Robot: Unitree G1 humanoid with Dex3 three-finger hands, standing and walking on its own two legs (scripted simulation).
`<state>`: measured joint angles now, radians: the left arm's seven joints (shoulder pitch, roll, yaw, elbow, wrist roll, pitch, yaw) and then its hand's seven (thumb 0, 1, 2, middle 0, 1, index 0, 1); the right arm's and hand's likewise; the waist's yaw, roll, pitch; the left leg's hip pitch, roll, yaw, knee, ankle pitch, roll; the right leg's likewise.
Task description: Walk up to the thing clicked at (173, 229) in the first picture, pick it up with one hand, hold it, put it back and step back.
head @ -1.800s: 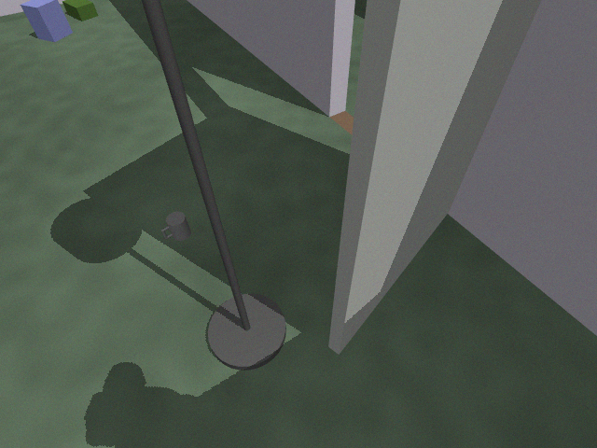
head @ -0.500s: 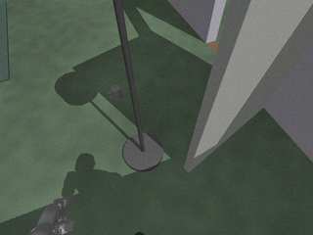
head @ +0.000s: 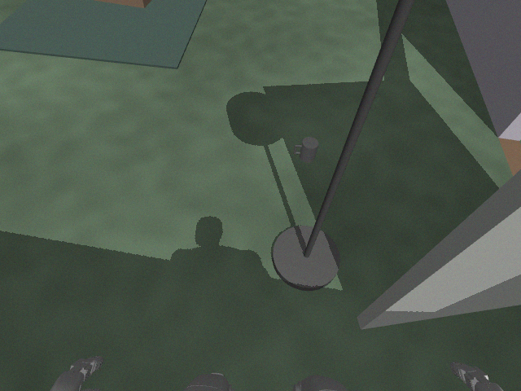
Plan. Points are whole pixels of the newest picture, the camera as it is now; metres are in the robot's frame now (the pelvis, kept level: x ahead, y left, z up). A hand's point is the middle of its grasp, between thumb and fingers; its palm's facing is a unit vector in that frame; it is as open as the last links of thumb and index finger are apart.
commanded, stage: walk up
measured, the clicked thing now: (305, 149) +1.24 -0.19 -0.70
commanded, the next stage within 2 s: none
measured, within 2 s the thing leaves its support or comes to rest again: neither
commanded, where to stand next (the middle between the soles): +0.09 +0.03 m, yaw +59 degrees
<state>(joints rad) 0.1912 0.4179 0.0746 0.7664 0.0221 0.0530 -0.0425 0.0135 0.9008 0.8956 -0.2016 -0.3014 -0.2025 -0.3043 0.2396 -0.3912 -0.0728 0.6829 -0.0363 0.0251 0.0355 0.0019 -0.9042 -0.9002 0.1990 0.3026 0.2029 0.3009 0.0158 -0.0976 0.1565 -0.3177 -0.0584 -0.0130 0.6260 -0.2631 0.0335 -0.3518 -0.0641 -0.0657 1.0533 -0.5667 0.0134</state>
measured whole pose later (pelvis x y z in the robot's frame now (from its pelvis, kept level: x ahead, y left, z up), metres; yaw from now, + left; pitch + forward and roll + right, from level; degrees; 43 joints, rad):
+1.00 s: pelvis +0.02 -0.04 -0.01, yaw +47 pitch -3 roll +1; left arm 0.21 0.38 0.04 0.76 0.03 -0.01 -0.03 0.01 0.90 0.90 -0.21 -0.30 -0.21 -0.30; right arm 0.26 -0.43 -0.06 0.74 -0.01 0.01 -0.03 0.00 -0.90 -0.90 0.20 0.30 0.21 0.30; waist 0.02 0.01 0.13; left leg -0.51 -0.08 -0.11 1.16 -0.50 0.00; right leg -0.39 -0.09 -0.09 0.79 -0.35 -0.01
